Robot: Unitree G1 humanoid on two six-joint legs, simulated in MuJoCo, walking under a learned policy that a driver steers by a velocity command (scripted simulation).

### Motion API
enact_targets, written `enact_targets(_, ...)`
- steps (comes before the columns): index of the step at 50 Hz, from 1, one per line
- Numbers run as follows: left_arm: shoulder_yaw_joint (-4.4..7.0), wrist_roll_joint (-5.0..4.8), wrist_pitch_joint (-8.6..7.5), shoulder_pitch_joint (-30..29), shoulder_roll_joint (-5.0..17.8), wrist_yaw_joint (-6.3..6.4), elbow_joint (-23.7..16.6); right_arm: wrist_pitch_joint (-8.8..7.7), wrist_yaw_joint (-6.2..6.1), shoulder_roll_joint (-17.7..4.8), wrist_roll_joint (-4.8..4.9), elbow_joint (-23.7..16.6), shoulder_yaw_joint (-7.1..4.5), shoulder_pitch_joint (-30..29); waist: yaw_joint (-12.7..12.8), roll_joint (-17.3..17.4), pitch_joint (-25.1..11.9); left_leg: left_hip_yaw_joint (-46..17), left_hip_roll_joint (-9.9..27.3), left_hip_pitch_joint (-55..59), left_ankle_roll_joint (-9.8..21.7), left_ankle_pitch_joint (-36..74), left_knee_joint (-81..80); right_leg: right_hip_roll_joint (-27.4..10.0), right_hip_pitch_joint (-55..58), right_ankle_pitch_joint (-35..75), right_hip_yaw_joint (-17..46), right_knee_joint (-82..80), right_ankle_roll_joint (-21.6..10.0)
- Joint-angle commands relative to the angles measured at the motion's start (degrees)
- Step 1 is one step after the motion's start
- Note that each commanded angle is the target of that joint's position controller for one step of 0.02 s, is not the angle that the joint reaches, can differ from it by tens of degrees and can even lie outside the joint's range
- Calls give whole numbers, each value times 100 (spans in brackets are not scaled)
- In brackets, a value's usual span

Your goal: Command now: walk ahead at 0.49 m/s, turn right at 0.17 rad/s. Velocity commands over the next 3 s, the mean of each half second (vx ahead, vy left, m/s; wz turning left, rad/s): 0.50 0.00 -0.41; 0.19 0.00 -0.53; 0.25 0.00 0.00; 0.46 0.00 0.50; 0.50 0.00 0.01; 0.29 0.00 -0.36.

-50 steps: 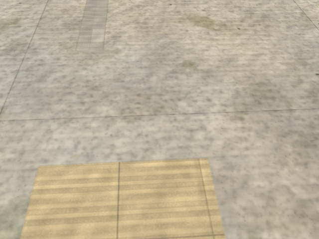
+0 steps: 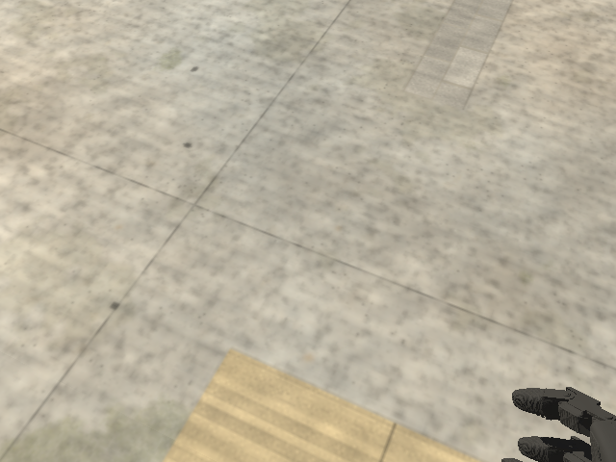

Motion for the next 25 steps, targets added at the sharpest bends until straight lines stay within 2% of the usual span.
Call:
enact_targets(1,120,-120,-165,-446,816,6,-755,-35,-124,-1121,-11,79,-443,2037,-1191,751,-1527,-2942,2125,4263,1305,525,-1419,-52,-3607,40,763,2975,-147)
enact_targets(2,91,-92,-125,-638,697,35,-796,-60,-95,-922,22,116,-385,1734,-1003,472,-1146,-2274,1847,3631,1169,890,-1550,-287,-3491,456,653,2766,-127)
enact_targets(3,106,-22,-63,-712,631,52,-817,-89,-63,-761,31,149,-352,1471,-826,443,-822,-1802,1645,3077,1087,1026,-1779,-422,-3333,747,628,2516,-85)
enact_targets(5,123,-29,109,-452,438,66,-765,-202,-67,-572,-17,209,-324,1190,-510,607,-548,-1190,1454,2334,1007,949,-2283,-528,-2787,1145,638,2308,47)
enact_targets(6,105,-28,178,-441,314,71,-768,-257,-82,-572,-24,280,-338,1122,-438,540,-415,-974,1453,2142,1019,1085,-2455,-521,-2752,1244,629,2245,112)
enact_targets(8,104,2,260,-656,217,83,-880,-309,-133,-648,-55,408,-382,1075,-395,426,-137,-534,1443,2007,966,1269,-2663,-524,-2969,1587,691,1950,202)
enact_targets(10,94,34,264,-931,157,58,-993,-301,-197,-729,-80,543,-422,1126,-444,376,4,-91,1353,2075,875,1354,-2707,-514,-3124,2137,687,1368,229)
enact_targets(12,57,46,233,-1252,69,-21,-1088,-279,-242,-848,-66,637,-462,1163,-542,353,88,300,1259,2125,762,1343,-2713,-486,-2997,2724,541,612,173)
enact_targets(14,22,57,211,-1680,22,-105,-1237,-249,-270,-992,-22,742,-512,1299,-703,261,204,514,1318,2245,709,1289,-2709,-437,-2887,2967,336,8,66)
enact_targets(17,41,44,215,-2096,117,-194,-1485,-176,-274,-1178,89,906,-594,1471,-815,250,366,674,1506,2720,622,1304,-2581,-407,-2945,2662,140,-510,-157)
enact_targets(19,91,48,231,-2181,232,-242,-1612,-103,-271,-1272,158,974,-635,1479,-763,302,349,785,1591,3065,533,1937,-2234,-285,-2866,2149,-54,-692,-362)
enact_targets(21,208,60,276,-1789,414,-241,-1620,-18,-291,-1462,214,986,-682,1387,-462,448,-37,964,1543,3205,396,3837,-1322,129,-2084,1578,-453,-748,-612)
enact_targets(22,345,35,294,-1049,606,-218,-1450,40,-294,-1472,253,971,-674,1276,-14,383,-433,1152,1352,3042,252,4460,-279,448,-1102,1704,-641,-1076,-792)
enact_targets(23,565,15,328,-69,1030,-132,-1183,38,-313,-1300,213,936,-596,1393,389,156,-967,1233,1071,2206,13,3837,1176,600,493,2008,-394,-1260,-1011)
enact_targets(24,725,-38,345,157,1782,-14,-1151,-33,-289,-574,-69,664,-369,1820,-20,-1466,-1279,1114,267,-223,-420,-826,3397,-887,2328,2021,2290,-1537,-1827)
enact_targets(25,641,47,219,41,1764,-64,-1479,-239,-256,-581,12,513,-270,1738,-52,-1387,-2351,-381,-493,-1249,-518,-2726,4557,-1769,3067,1493,5028,-2663,-2636)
